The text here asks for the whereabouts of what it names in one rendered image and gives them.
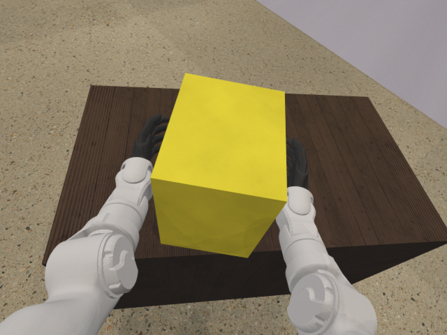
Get right robot hand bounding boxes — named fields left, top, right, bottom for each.
left=286, top=137, right=309, bottom=190

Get left robot hand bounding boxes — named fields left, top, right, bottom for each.
left=130, top=113, right=170, bottom=162

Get carton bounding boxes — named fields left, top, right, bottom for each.
left=150, top=73, right=287, bottom=258

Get right robot forearm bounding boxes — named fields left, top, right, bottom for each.
left=276, top=186, right=357, bottom=294

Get left robot forearm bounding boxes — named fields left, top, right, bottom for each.
left=45, top=157, right=153, bottom=293

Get pedestal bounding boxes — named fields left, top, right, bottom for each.
left=42, top=85, right=447, bottom=309

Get robot right upper arm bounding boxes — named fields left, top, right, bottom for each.
left=287, top=273, right=377, bottom=335

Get robot left upper arm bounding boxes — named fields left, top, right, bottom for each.
left=0, top=232, right=138, bottom=335

